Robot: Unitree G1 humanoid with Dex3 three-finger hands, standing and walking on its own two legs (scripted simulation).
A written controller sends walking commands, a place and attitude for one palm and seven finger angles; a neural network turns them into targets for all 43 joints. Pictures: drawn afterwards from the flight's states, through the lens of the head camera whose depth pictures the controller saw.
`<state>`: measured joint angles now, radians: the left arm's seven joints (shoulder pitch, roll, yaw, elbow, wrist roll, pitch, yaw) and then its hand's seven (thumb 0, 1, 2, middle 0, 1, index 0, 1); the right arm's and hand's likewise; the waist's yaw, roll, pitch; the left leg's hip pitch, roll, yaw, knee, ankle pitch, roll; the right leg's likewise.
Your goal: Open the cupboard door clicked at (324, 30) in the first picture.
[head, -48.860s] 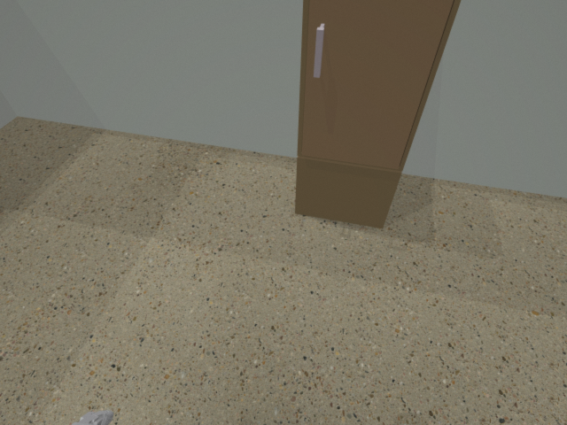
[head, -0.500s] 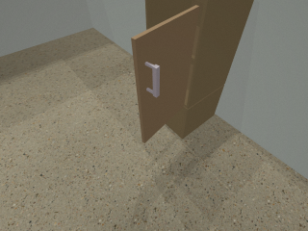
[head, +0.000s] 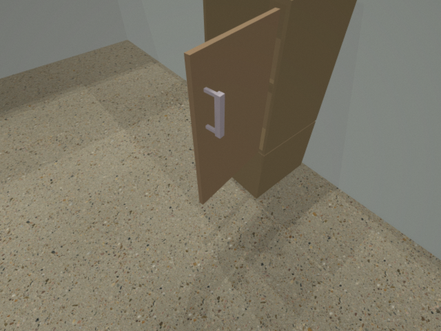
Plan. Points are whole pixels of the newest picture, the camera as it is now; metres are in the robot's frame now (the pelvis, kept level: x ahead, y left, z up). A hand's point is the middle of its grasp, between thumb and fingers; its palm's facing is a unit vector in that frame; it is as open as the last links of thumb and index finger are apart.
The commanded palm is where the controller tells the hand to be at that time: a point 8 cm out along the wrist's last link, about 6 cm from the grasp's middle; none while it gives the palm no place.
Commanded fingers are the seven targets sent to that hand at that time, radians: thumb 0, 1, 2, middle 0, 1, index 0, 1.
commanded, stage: look to check the result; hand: left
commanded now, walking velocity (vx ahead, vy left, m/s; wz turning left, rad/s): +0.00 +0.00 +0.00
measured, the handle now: (214, 113) +0.64 +0.05 +0.03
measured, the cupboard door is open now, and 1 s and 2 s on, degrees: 99 99 99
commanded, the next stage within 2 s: stand and wait in 0.46 s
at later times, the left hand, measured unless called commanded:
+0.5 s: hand out of the picture +0.00 +0.15 -0.17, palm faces +0.05 -0.98 -0.19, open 7.4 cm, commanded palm none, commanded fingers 0.00 0.90 0.90 -0.20 -0.30 -0.20 -0.30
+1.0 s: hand out of the picture +0.01 +0.14 -0.17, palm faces +0.05 -0.98 -0.21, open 7.4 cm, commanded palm none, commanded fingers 0.00 0.90 0.90 -0.20 -0.30 -0.20 -0.30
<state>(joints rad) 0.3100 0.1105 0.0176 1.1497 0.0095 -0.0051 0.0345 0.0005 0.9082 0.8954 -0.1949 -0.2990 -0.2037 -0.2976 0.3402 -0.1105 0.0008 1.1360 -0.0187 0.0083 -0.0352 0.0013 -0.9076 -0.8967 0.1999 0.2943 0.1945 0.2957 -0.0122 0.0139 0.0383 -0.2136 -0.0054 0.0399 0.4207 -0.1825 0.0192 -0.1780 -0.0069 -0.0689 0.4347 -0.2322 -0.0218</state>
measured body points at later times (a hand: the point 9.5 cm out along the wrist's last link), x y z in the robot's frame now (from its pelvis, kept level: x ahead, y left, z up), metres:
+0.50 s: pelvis +0.01 -0.01 +0.00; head +0.02 -0.02 +0.45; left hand +0.00 +0.20 -0.16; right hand +0.00 -0.22 -0.17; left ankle +0.03 +0.11 -0.74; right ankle +0.00 -0.10 -0.74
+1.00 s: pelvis +0.03 -0.03 +0.00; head +0.04 -0.04 +0.45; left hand +0.01 +0.19 -0.15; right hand +0.01 -0.24 -0.17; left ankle +0.03 +0.11 -0.74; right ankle +0.00 -0.10 -0.74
